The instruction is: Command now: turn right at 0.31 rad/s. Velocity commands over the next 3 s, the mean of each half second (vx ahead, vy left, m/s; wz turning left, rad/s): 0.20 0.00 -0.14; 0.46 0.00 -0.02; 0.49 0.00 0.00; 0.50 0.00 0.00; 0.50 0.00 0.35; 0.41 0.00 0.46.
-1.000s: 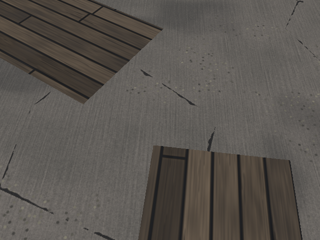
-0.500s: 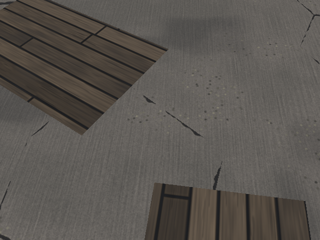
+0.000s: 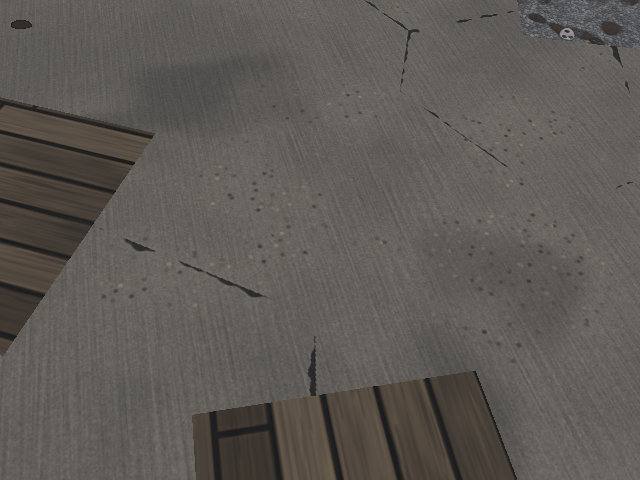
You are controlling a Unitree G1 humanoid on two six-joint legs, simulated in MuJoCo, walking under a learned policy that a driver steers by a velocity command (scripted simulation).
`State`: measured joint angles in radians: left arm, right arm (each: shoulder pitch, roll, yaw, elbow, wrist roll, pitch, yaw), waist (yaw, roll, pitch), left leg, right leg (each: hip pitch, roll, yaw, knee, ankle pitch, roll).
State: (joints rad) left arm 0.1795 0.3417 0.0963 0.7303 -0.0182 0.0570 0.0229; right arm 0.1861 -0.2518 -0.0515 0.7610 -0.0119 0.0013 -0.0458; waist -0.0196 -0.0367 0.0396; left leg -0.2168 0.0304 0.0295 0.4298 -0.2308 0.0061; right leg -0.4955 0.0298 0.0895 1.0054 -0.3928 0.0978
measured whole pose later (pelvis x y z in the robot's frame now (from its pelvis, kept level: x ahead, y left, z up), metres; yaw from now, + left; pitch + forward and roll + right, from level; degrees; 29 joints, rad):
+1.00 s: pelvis +0.31 +0.02 -0.01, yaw -3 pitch +2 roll +1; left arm 0.06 0.26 0.04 0.71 -0.02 -0.08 -0.04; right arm 0.40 -0.27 -0.03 0.90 0.01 -0.07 0.00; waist -0.09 -0.04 0.03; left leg 0.09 -0.06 0.04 0.17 -0.30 0.04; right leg -0.64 -0.07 0.00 0.56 0.09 -0.01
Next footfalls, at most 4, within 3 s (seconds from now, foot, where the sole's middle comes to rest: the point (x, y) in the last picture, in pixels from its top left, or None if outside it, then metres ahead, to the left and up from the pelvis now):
0.14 right None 0.04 -0.15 -0.78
0.56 left None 0.22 0.11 -0.78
1.10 right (366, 438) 0.56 -0.12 -0.78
1.64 left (265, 311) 0.87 0.10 -0.78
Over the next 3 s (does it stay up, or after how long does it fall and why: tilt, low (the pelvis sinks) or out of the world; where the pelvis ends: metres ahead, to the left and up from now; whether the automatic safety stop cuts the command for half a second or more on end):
stays up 1.40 0.06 0.00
